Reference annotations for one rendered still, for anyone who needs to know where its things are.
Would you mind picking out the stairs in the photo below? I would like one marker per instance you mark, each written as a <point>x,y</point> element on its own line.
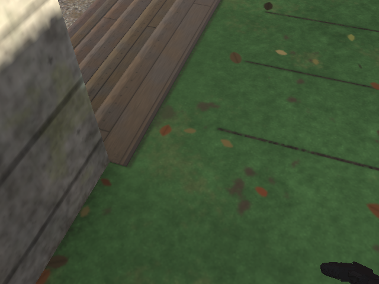
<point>108,36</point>

